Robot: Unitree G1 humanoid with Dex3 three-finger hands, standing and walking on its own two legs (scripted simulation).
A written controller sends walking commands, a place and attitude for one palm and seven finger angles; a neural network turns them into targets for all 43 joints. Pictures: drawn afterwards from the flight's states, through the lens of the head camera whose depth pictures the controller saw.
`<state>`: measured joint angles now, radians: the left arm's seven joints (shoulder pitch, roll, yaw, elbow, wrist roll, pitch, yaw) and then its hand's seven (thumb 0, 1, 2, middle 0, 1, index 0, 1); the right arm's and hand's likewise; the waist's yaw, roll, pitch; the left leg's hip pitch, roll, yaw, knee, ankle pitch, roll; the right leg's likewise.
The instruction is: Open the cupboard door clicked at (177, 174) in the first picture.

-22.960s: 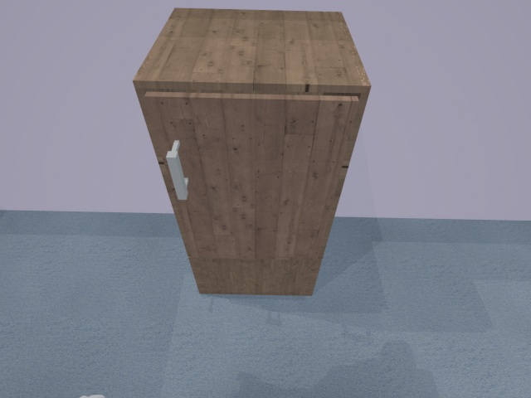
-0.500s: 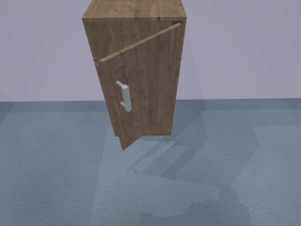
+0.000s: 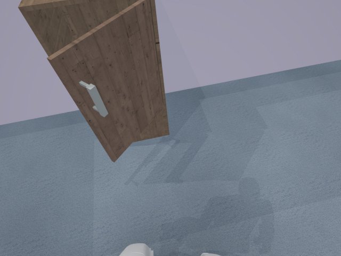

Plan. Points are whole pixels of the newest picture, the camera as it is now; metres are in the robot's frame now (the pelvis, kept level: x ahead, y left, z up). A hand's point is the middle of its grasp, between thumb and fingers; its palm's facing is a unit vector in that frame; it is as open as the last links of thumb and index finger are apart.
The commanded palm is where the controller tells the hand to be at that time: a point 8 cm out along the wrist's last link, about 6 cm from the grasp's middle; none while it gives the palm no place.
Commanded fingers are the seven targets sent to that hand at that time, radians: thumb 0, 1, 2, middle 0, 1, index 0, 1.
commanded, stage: walk to a spot facing it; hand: left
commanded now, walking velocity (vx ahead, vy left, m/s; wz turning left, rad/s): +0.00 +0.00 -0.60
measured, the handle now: (93, 99) +0.55 +0.30 -0.01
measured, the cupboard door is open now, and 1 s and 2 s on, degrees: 43 43 43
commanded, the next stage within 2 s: none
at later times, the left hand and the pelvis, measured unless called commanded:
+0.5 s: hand out of the picture +0.12 +0.23 -0.16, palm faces -0.20 -0.95 -0.24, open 7.4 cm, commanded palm none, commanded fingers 0.00 0.90 0.90 -0.20 -0.30 -0.20 -0.30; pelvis +0.00 +0.03 +0.01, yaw -17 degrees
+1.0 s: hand (140, 227) +0.20 +0.12 -0.16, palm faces -0.60 -0.78 -0.21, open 7.4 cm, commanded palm none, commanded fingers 0.00 0.90 0.90 -0.20 -0.30 -0.20 -0.30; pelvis +0.00 +0.02 +0.00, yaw -37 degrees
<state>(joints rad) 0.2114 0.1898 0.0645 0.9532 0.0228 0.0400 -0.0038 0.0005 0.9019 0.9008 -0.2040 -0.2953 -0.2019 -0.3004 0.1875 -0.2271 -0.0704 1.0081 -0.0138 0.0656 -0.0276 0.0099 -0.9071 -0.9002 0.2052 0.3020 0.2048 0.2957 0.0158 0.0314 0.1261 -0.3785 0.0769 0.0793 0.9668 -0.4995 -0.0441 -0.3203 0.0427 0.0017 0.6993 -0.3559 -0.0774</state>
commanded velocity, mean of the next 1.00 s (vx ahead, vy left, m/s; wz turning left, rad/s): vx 0.05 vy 0.00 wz -0.60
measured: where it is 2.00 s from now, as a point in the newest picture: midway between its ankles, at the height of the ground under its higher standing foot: outside the picture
